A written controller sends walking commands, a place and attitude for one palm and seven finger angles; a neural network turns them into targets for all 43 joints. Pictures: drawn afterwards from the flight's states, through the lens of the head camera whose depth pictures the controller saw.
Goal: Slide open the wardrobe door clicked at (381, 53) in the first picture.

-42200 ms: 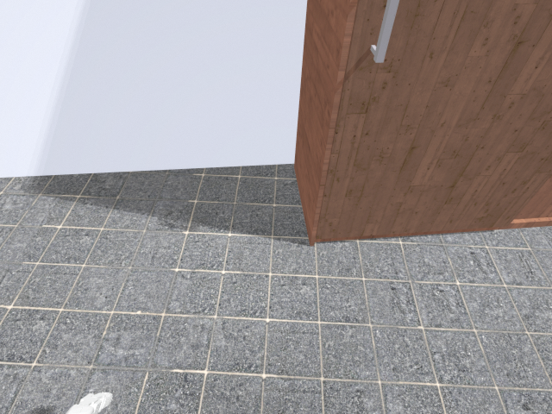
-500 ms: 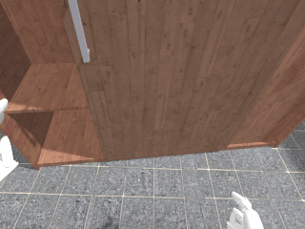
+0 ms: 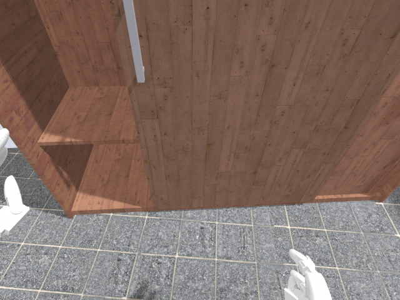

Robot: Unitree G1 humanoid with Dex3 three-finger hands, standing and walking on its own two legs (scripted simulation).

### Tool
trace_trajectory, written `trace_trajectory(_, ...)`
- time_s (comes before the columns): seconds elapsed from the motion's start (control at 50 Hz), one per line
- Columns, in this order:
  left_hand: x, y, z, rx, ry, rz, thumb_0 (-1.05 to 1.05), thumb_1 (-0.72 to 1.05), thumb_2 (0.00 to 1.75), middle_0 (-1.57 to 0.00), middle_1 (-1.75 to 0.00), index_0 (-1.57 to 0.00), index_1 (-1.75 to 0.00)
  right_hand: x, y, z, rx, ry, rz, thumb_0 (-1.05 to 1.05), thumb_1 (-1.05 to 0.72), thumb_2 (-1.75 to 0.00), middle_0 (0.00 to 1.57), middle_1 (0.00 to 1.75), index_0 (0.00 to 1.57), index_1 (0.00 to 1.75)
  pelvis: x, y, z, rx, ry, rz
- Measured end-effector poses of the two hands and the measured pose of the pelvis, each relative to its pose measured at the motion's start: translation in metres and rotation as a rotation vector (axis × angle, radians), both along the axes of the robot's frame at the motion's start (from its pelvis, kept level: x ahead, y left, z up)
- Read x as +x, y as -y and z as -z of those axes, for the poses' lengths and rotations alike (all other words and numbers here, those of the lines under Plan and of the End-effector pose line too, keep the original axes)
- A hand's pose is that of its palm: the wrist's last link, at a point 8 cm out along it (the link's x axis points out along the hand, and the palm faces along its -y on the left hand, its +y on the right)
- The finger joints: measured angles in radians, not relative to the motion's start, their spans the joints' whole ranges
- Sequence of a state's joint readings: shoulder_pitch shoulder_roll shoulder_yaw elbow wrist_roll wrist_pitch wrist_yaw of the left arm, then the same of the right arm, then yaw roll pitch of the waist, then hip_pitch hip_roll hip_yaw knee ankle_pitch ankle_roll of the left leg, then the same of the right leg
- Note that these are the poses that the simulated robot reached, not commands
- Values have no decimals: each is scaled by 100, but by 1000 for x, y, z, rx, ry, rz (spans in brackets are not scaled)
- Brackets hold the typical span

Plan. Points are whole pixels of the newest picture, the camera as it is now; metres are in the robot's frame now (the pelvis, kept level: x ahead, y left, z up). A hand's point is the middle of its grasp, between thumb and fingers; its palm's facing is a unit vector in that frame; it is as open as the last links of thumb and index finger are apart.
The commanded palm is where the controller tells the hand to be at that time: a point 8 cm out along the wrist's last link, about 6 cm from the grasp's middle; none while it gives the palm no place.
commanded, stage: stop stepping back and stand still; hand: left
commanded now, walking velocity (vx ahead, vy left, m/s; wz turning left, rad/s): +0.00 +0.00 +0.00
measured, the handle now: (135, 38) +0.69 +0.22 +0.22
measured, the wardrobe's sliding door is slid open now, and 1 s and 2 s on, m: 0.45 0.45 0.45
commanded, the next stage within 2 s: let the arm hang, fingers relaxed in 0.26 s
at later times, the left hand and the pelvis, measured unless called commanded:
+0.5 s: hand (68, 260) +0.20 +0.27 -0.02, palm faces +0.11 -0.87 -0.48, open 7.4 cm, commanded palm none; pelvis -0.02 +0.01 -0.01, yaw +1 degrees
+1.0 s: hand out of the picture -0.01 +0.24 -0.16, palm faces +0.04 -0.95 -0.32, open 7.3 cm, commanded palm none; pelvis -0.03 -0.01 +0.00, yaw +4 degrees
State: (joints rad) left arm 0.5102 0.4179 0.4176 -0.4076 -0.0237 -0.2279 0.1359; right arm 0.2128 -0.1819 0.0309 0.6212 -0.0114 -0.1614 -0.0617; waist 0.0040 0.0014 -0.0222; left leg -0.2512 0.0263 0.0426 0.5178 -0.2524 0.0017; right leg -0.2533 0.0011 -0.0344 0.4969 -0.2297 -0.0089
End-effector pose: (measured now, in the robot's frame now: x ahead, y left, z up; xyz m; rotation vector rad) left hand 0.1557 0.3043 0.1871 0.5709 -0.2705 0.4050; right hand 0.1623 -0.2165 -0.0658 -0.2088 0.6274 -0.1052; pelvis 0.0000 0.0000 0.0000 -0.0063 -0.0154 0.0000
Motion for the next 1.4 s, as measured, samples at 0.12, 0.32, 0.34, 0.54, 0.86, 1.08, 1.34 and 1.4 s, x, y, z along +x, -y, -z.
trace_trajectory(0.12,-10,-15,25,-92,-71,-76,1,89,90,-21,-31,-21,-30,-8,-3,3,-23,-41,-13,2,-90,-90,21,30,21,30,-5,-7,-2,-6,-4,-2)
trace_trajectory(0.32,-1,-7,21,-91,-38,-27,1,89,90,-21,-31,-21,-30,-21,3,2,-64,-81,0,2,-90,-90,21,30,20,30,-7,-8,-3,-6,1,-12)
trace_trajectory(0.34,0,-7,18,-79,-32,-19,1,89,90,-21,-31,-21,-30,-21,3,1,-62,-79,5,2,-90,-90,21,30,20,30,-7,-8,-3,-7,0,-11)
trace_trajectory(0.54,-6,5,219,-290,-931,-53,0,91,90,-20,-30,-20,-30,-40,39,53,-28,-262,12,1,-90,-90,21,30,21,30,-22,-11,13,26,-10,-23)
trace_trajectory(0.86,-174,60,341,-647,-1531,-224,1,93,90,-21,-30,-21,-30,-180,69,54,-144,-780,105,1,-91,-90,21,30,20,30,-33,8,4,-6,-7,-65)
trace_trajectory(1.08,-151,2,298,-507,-1429,-338,1,91,90,-20,-30,-20,-30,-137,60,66,-70,-655,68,1,-90,-90,21,30,20,30,-30,6,-2,-1,-4,-62)
trace_trajectory(1.34,-82,7,288,-483,-1336,-253,0,91,90,-20,-30,-20,-30,-93,67,56,-91,-601,64,1,-90,-90,21,30,20,30,-8,2,-8,13,-1,-57)
trace_trajectory(1.4,-73,15,289,-490,-1334,-229,0,91,90,-20,-30,-20,-30,-84,70,53,-98,-587,67,1,-90,-90,21,30,20,30,-5,3,-9,15,4,-55)
